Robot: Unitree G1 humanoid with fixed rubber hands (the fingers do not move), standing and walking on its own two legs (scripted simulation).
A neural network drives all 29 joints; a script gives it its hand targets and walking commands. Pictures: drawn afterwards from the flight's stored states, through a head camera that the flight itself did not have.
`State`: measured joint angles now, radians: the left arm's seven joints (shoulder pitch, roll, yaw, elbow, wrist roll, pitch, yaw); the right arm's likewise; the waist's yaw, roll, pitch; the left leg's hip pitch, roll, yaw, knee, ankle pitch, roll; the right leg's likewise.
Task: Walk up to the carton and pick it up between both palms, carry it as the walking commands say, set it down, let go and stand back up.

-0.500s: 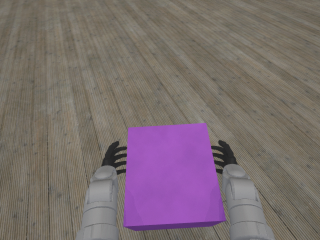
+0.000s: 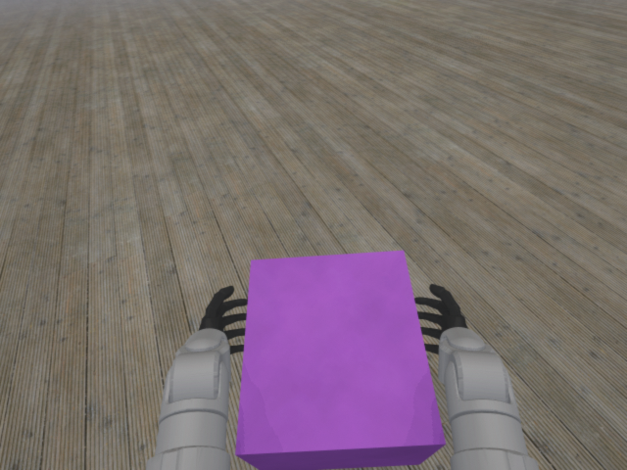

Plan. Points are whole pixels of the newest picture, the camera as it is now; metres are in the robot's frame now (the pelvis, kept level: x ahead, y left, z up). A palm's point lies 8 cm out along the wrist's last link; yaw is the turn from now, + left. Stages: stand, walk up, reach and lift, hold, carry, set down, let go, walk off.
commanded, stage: reach and lift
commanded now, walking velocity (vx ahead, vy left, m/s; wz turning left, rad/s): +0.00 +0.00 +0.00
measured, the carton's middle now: (333, 360) +0.31 +0.00 -0.03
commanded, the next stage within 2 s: hold in 0.98 s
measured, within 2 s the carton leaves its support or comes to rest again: neither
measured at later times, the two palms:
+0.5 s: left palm (222, 330) +0.31 +0.15 +0.05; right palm (456, 337) +0.30 -0.16 +0.03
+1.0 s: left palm (215, 345) +0.29 +0.16 +0.04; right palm (456, 349) +0.28 -0.16 +0.03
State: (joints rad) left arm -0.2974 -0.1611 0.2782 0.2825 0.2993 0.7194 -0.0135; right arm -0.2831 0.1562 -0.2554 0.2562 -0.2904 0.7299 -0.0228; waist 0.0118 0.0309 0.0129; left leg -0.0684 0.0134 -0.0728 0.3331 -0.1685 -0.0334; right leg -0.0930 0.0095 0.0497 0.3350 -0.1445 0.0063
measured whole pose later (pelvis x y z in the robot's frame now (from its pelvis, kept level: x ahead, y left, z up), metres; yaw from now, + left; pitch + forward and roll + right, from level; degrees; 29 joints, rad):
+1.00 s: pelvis +0.00 +0.01 +0.00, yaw +0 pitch -6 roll +0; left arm -0.24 -0.15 0.22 0.21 0.27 0.75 -0.02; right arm -0.21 0.14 -0.22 0.15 -0.27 0.77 0.01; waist -0.01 0.03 0.04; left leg -0.06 0.01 -0.07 0.32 -0.17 -0.02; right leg -0.08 0.00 0.05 0.32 -0.14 0.01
